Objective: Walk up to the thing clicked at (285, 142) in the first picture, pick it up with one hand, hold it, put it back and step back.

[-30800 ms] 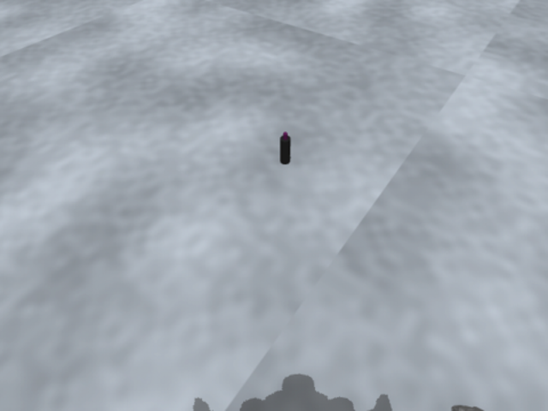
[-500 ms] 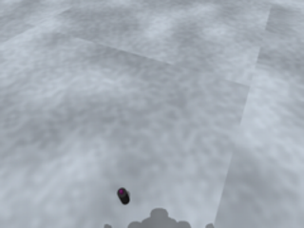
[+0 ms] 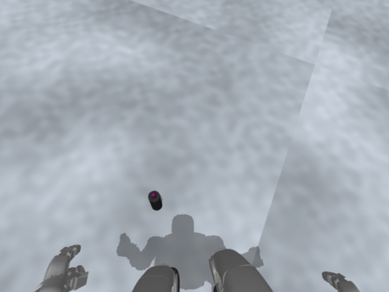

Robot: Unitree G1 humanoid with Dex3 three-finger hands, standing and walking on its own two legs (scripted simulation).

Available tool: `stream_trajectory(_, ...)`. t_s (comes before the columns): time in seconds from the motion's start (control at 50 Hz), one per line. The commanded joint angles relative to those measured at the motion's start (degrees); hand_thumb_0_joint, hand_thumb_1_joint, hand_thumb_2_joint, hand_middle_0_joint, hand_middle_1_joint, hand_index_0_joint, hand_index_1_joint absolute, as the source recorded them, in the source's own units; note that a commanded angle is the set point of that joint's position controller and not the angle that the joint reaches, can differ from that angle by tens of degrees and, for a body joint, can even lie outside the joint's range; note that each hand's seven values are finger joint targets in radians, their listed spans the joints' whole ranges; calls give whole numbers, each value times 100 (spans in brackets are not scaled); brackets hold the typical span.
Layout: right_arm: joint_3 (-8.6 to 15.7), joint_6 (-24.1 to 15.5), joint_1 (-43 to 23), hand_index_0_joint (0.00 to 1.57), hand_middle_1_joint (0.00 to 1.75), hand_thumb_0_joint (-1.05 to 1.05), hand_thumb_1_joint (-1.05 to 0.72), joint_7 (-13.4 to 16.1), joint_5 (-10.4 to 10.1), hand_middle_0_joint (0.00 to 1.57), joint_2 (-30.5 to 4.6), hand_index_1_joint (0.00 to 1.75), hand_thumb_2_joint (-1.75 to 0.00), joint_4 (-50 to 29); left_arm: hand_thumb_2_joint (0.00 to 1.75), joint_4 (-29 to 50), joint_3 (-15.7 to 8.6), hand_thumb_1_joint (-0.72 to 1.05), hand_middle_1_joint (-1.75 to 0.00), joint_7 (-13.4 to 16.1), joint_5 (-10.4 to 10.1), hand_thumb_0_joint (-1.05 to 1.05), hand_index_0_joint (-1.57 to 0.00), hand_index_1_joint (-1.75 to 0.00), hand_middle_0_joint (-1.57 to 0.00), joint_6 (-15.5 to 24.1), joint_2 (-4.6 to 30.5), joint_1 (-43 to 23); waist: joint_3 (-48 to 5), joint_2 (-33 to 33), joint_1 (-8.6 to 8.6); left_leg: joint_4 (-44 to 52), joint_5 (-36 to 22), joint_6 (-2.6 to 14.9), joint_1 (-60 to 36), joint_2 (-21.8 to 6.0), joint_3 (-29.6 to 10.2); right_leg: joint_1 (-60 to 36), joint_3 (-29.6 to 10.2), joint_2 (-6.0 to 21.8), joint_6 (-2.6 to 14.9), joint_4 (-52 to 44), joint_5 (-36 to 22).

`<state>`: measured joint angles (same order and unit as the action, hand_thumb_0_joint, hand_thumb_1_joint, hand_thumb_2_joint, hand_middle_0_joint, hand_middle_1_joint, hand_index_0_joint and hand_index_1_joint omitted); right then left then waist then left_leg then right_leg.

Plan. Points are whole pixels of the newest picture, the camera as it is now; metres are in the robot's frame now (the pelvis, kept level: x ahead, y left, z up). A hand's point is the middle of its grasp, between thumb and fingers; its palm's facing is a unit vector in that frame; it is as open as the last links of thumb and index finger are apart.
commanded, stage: step back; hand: left
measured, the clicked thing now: (155, 200) +0.45 +0.16 -0.67
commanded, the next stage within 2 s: none
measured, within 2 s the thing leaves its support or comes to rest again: neither
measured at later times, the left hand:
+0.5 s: hand out of the picture +0.01 +0.25 -0.14, palm faces -0.02 -0.91 -0.41, open 7.4 cm
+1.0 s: hand out of the picture -0.19 +0.25 -0.16, palm faces -0.07 -0.92 -0.39, open 7.4 cm
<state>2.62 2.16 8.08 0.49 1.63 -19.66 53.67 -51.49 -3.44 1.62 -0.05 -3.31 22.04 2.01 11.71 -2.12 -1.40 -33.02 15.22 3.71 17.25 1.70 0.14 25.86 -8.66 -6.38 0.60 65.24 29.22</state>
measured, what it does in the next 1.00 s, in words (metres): walks backwards: right foot, then left foot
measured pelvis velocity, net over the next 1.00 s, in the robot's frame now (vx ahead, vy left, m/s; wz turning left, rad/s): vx -0.28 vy -0.02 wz -0.06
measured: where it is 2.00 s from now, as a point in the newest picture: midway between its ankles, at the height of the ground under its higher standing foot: outside the picture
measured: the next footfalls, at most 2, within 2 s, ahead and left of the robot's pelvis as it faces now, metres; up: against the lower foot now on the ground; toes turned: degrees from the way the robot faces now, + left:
right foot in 0.20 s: -0.04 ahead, -0.13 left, +0.00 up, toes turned +0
left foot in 0.56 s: -0.12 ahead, +0.12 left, +0.00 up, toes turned -2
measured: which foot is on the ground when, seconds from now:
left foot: down 0.00-0.24, up 0.26-0.54, down 0.56-1.00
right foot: up 0.00-0.18, down 0.20-0.60, up 0.62-0.94, down 0.96-1.00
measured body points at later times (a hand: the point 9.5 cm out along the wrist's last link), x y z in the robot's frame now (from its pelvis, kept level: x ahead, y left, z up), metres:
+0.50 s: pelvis -0.12 -0.01 +0.00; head -0.05 -0.02 +0.44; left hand +0.01 +0.30 -0.11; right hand -0.03 -0.33 -0.13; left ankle -0.16 +0.12 -0.69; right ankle -0.08 -0.13 -0.73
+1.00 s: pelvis -0.28 -0.02 -0.02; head -0.22 -0.03 +0.43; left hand -0.18 +0.29 -0.14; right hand -0.15 -0.34 -0.13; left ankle -0.16 +0.11 -0.73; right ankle -0.30 -0.14 -0.74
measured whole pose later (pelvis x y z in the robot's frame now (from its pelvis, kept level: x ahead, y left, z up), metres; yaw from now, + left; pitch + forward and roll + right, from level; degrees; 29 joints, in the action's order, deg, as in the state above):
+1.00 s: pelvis -0.28 -0.02 -0.02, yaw -3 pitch -4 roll -2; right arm 3.1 2.8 4.1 0.5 0.7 -23.2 46.3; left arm -49.9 -4.6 -0.1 1.6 -2.4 20.6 10.8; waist 12.0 3.5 0.0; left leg -40.8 13.7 -0.4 25.1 -4.1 -2.6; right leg 12.4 -1.7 -3.3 0.0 37.8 22.0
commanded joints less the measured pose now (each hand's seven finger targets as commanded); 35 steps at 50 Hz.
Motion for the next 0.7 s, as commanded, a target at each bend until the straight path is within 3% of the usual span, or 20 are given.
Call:
stream_trajectory(0.0, 403, -176, 193, 20, 30, 0, -90, 182, -40, 20, -1410, 30, -90, -595, 90, 482, -310, 90, -30, 65, 67, 0, -20, -30, -20, 127, 969, 304, -1596, 818, -103, 384, -3824, 1068, -1978, -1590, -1492, 331, 13, 263, -222, -578, 73)
stream_trajectory(0.06, 427, -150, 235, 20, 30, 0, -90, 168, -33, 20, -1524, 30, -90, -705, 90, 556, -333, 90, -30, 35, 77, 0, -20, -30, -20, 169, 956, 399, -1626, 874, -163, 295, -3612, 1058, -1916, -1590, -1423, 47, 254, 399, -190, -1455, -29)
stream_trajectory(0.12, 417, -109, 6, 20, 30, 0, -90, 125, -45, 20, -1618, 30, -90, -819, 90, 445, -378, 90, -30, -14, 86, 0, -20, -30, -20, 194, 940, 732, -1676, 1006, -59, 349, -2750, 896, -1267, -1527, -1394, -729, 557, 478, -89, -2409, -313)
stream_trajectory(0.18, 405, -49, -355, 20, 30, 0, -90, 91, -129, 20, -1585, 30, -90, -856, 90, 209, -406, 90, -30, -37, 159, 0, -20, -30, -20, 249, 911, 1384, -1777, 806, 307, 15, -1627, 412, -361, -1299, -1179, -1819, 567, 625, 210, -3931, -1813)
stream_trajectory(0.2, 358, -48, -414, 20, 30, 0, -90, 83, -180, 20, -1399, 30, -90, -906, 90, 255, -472, 90, -30, -30, 235, 0, -20, -30, -20, 287, 1210, 1360, -1724, 48, 266, -509, -850, 98, 413, -852, -902, -2018, -469, 1257, 475, -4019, -2289)
stream_trajectory(0.22, 281, -47, -381, 20, 30, 0, -90, 73, -194, 20, -1182, 30, -90, -942, 90, 439, -552, 90, -30, -56, 189, 0, -20, -30, -20, 292, 1521, 1034, -1359, -958, 204, -1390, 870, -273, 1170, 163, -349, -1943, -1625, 2076, 1048, -4432, -2567)
stream_trajectory(0.24, 346, 3, -450, 20, 30, 0, -90, 136, -147, 20, -1246, 30, -90, -911, 90, 650, -609, 90, -30, -51, 221, 0, -20, -30, -20, 286, 1943, 662, -1068, -1492, 399, -2865, 2121, -412, 854, 468, -538, -756, -2497, 3020, 1907, -4725, -2951)
stream_trajectory(0.26, 409, 0, -280, 20, 30, 0, -90, 138, -134, 20, -1398, 30, -90, -819, 90, 808, -595, 90, -30, -18, 228, 0, -20, -30, -20, 318, 1774, 408, -852, -1184, 247, -3432, 2029, -442, 655, 305, -928, -411, -2457, 3015, 1918, -4658, -3294)
stream_trajectory(0.32, 306, -31, 79, 20, 30, 0, -90, 101, -207, 20, -1264, 30, -90, -592, 90, 923, -494, 90, -30, 24, 160, 0, -20, -30, -20, 325, 1219, 97, -916, -529, -20, -3653, 1340, -378, 951, 679, -1038, -1012, -587, 1879, 1180, -4164, -4164)
stream_trajectory(0.38, 230, -78, 181, 20, 30, 0, -90, 137, -201, 20, -1248, 30, -90, -682, 90, 1030, -455, 90, -30, 18, 214, 0, -20, -30, -20, 291, 1105, 381, -1147, -453, 218, -3112, 1306, -489, 1055, 606, -754, -1741, -334, 1677, 1108, -3873, -4231)
stream_trajectory(0.46, 223, -143, 180, 20, 30, 0, -90, 144, -151, 20, -1171, 30, -90, -803, 90, 1063, -450, 90, -30, 55, 224, 0, -20, -30, -20, 207, 1174, 670, -1519, -922, 335, -1007, 1449, -458, 841, -24, -474, -2649, -454, 1946, 1129, -3506, -4415)
stream_trajectory(0.5, 269, -198, 438, 20, 30, 0, -90, 135, -99, 20, -1150, 30, -90, -687, 90, 1095, -428, 90, -30, 26, 141, 0, -20, -30, -20, 133, 1222, 627, -1684, -942, 200, 374, 639, -361, 242, -78, -255, -2580, -309, 1807, 957, -3008, -4499)
stream_trajectory(0.52, 304, -229, 640, 20, 30, 0, -90, 129, -59, 20, -1125, 30, -90, -607, 90, 1110, -413, 90, -30, -6, 93, 0, -20, -30, -20, 78, 1265, 574, -1719, -752, 91, 1274, -428, -344, -245, -4, -39, -2336, -60, 1608, 761, -2646, -4338)
stream_trajectory(0.54, 369, -254, 602, 20, 30, 0, -90, 127, -7, 20, -1248, 30, -90, -624, 90, 1161, -378, 90, -30, -33, 67, 0, -20, -30, -20, 36, 1136, 574, -1714, -494, 133, 1279, -1233, -256, -743, -252, -464, -1697, -7, 1370, 514, -2479, -3572)
stream_trajectory(0.56, 497, -261, 465, 20, 30, 0, -90, 126, 91, 20, -1730, 30, -90, -710, 90, 1217, -325, 90, -30, -47, 44, 0, -20, -30, -20, 27, 906, 757, -1751, 554, 238, 1183, -2155, 61, -1352, -1273, -1774, -575, 270, 782, 227, -1843, -2127)
stream_trajectory(0.58, 531, -242, 156, 20, 30, 0, -90, 71, 104, 20, -2096, 30, -90, -813, 90, 1234, -342, 90, -30, -12, 37, 0, -20, -30, -20, 27, 858, 584, -1508, 1320, 198, 1214, -2825, 659, -1195, -2030, -2600, 209, 436, -35, 77, -1103, 434)
stream_trajectory(0.6, 595, -234, 246, 20, 30, 0, -90, 66, 69, 20, -2360, 30, -90, -857, 90, 1230, -426, 90, -30, 76, 104, 0, -20, -30, -20, 31, 1030, 285, -1400, 1657, -216, 1353, -2658, 1351, -315, -2600, -3095, -125, -169, 59, 19, -137, 1034)
stream_trajectory(0.62, 569, -244, 82, 20, 30, 0, -90, 99, 64, 20, -2150, 30, -90, -809, 90, 1134, -443, 90, -30, 84, 146, 0, -20, -30, -20, 30, 1152, 189, -1089, 1319, -142, 1423, -2236, 1339, 159, -2422, -2806, -213, -337, 134, 38, 440, 716)
stream_trajectory(0.66, 387, -247, -525, 20, 30, 0, -90, 122, 95, 20, -1652, 30, -90, -959, 90, 948, -438, 90, -30, 14, 29, 0, -20, -30, -20, 23, 1037, 647, -970, 933, 274, 1202, -2437, 832, -71, -1592, -1459, 69, -436, -32, 79, 874, 50)
stream_trajectory(0.68, 372, -251, -595, 20, 30, 0, -90, 134, 46, 20, -1564, 30, -90, -996, 90, 868, -448, 90, -30, -8, 13, 0, -20, -30, -20, 23, 1052, 919, -941, 1014, 416, 1123, -2326, 726, -214, -1459, -1233, 174, -351, -68, 75, 945, -169)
